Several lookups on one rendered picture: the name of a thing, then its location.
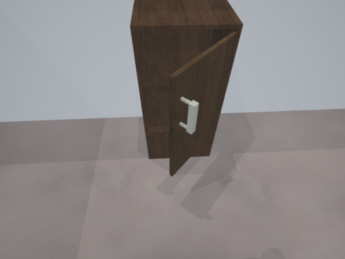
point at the cupboard door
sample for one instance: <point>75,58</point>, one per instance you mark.
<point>202,80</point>

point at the handle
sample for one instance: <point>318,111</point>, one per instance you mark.
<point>192,115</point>

